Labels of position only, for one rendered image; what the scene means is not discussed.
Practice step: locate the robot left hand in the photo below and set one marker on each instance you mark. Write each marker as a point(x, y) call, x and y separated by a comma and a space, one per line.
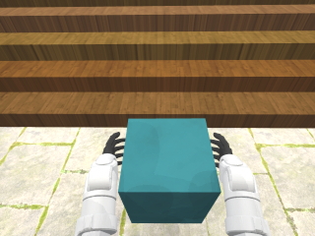
point(110, 146)

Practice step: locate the robot right forearm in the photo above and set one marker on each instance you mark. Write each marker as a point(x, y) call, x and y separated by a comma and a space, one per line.
point(244, 216)

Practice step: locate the robot right hand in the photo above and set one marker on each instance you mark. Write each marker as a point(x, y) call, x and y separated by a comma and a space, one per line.
point(222, 149)

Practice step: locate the robot left forearm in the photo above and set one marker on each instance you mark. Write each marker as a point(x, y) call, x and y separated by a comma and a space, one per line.
point(99, 199)

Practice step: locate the carton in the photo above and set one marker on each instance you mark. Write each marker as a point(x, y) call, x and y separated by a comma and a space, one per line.
point(168, 172)

